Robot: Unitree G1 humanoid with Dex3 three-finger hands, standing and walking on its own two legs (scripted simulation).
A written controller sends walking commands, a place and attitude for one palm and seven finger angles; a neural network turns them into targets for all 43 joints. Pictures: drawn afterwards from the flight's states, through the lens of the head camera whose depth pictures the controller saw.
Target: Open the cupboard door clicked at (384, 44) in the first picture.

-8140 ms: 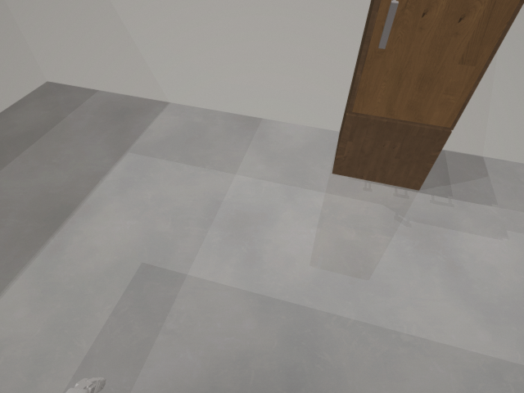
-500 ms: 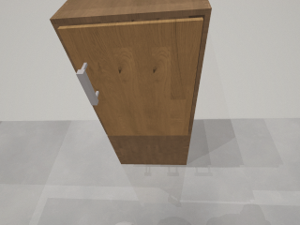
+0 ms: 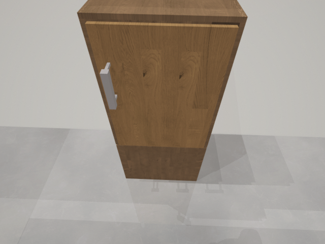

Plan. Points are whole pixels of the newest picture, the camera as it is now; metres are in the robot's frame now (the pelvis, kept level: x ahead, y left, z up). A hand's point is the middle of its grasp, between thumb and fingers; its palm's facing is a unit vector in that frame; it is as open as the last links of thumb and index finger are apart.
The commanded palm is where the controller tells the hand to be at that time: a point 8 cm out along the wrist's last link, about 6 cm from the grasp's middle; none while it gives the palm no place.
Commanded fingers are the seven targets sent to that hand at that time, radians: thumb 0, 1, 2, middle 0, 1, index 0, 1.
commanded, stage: come to a stop and stand still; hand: left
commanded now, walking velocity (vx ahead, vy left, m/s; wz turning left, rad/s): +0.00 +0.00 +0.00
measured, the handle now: (110, 86) +0.58 +0.23 +0.05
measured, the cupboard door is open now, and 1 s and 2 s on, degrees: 0 0 0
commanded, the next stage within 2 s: look again from close up in 0.10 s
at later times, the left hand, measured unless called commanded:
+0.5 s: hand out of the picture +0.01 +0.18 -0.17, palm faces +0.01 -0.97 -0.24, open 7.4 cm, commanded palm none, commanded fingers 0.00 0.90 0.90 -0.20 -0.30 -0.20 -0.30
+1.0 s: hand (99, 212) +0.19 +0.17 -0.02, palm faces +0.26 -0.96 -0.08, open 7.5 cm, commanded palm +0.11 +0.22 -0.05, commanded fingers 0.00 0.64 0.79 -0.22 -0.47 -0.22 -0.47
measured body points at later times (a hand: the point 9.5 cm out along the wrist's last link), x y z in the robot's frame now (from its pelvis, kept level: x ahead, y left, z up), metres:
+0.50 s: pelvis +0.00 +0.00 +0.00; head +0.00 -0.02 +0.45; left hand +0.01 +0.23 -0.15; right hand -0.01 -0.21 -0.18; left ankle -0.03 +0.12 -0.74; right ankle +0.01 -0.13 -0.74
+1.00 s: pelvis -0.01 -0.02 -0.02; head +0.01 -0.04 +0.43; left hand +0.17 +0.22 -0.01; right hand +0.12 -0.28 -0.13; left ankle -0.03 +0.12 -0.74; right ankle +0.01 -0.13 -0.74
